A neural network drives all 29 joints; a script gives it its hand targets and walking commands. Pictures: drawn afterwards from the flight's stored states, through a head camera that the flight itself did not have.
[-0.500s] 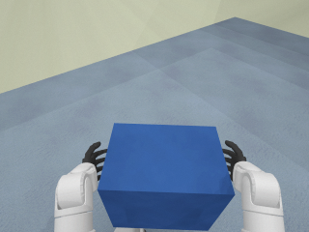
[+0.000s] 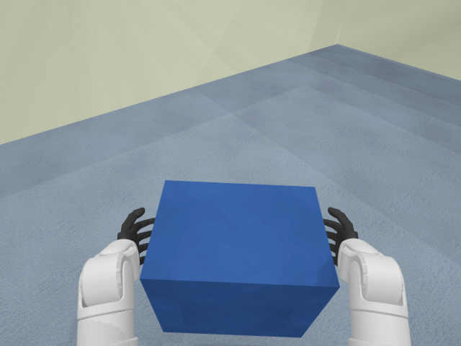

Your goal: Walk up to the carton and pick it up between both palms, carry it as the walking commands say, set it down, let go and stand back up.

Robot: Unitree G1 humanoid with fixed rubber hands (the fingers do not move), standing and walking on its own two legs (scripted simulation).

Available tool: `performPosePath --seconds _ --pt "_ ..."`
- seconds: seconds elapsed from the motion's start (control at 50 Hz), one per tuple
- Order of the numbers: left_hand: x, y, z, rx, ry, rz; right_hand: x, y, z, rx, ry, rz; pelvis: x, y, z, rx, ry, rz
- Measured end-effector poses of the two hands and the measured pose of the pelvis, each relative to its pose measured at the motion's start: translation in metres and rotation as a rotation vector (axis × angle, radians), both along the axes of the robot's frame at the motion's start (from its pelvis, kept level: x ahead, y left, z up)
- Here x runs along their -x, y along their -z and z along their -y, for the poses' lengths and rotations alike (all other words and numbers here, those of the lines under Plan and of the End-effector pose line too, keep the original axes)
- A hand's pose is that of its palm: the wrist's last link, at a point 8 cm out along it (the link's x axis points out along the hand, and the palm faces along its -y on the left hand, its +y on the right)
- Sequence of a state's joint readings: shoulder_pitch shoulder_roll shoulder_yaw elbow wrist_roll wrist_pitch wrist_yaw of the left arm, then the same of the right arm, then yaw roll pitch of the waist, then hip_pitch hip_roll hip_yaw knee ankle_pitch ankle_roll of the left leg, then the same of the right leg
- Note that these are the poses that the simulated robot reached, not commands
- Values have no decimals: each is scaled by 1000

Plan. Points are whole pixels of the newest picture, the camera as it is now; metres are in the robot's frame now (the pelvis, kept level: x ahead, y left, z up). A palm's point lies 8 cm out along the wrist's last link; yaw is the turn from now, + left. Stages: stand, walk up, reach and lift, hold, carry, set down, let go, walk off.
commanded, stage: carry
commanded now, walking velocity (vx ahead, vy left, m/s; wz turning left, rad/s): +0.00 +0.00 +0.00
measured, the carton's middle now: (236, 262) +0.27 +0.01 +0.00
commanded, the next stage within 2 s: none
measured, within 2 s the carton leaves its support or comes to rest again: neither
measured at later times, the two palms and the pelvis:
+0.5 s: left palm (139, 303) +0.17 +0.15 +0.06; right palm (386, 309) +0.16 -0.21 +0.06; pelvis -0.09 -0.02 +0.01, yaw -2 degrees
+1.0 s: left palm out of the picture +0.10 +0.14 +0.05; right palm out of the picture +0.09 -0.22 +0.05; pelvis -0.16 -0.03 +0.00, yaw -1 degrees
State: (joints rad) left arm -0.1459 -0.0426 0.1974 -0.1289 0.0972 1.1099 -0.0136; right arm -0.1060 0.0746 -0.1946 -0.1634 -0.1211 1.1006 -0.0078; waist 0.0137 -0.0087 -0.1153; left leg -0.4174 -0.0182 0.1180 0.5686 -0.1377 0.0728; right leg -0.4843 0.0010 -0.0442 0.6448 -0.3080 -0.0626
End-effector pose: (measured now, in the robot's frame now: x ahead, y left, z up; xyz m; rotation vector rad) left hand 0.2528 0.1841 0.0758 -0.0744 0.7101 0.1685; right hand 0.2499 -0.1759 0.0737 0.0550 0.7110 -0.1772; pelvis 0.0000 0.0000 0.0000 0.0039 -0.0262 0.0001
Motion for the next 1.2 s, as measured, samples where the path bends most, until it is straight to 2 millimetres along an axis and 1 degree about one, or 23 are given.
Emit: performPosePath --seconds 0.1,0.14,0.2,0.26,0.3,0.34,0.38,0.42,0.46,0.52,0.58,0.68,0.86,1.02,1.2 --pt "17 13 8 -39 3 -35 15 24 8 -8 -23 -36 18 8 7 -13 1 25" --pt "26 19 11 -39 0 -37 23 29 11 3 -39 -39 28 12 10 -18 -10 20" --pt "42 29 16 -28 10 -52 39 31 16 16 -32 -53 42 13 12 -10 -15 8" --pt "52 41 21 7 24 -66 56 32 21 24 8 -68 56 14 12 1 -11 -12" --pt "61 44 24 16 42 -75 69 30 23 33 27 -76 66 10 13 -10 0 -5" --pt "70 39 25 16 47 -79 82 27 25 15 48 -81 72 4 13 5 10 -17" --pt "76 32 26 23 36 -72 90 23 26 -2 60 -74 76 -2 15 9 12 -33" --pt "79 25 27 30 28 -52 94 18 27 -4 62 -55 79 -5 17 9 17 -55" --pt "78 22 28 28 28 -21 92 14 28 -2 59 -24 82 -4 20 5 28 -75" --pt "81 13 32 17 35 15 93 6 32 10 45 11 93 -6 23 29 35 -75" --pt "89 7 37 14 33 33 101 1 37 19 36 29 103 -7 27 22 20 -63" --pt "111 -2 44 16 22 31 122 -6 43 -6 45 28 115 -7 30 17 20 -52" --pt "135 11 48 -10 32 -24 144 9 47 1 28 -27 137 -7 34 11 15 -47" --pt "152 26 44 -3 28 -32 157 20 43 16 17 -36 158 -4 33 13 14 -51" --pt "170 30 35 -4 10 3 170 24 35 9 9 0 179 2 31 15 8 -40"
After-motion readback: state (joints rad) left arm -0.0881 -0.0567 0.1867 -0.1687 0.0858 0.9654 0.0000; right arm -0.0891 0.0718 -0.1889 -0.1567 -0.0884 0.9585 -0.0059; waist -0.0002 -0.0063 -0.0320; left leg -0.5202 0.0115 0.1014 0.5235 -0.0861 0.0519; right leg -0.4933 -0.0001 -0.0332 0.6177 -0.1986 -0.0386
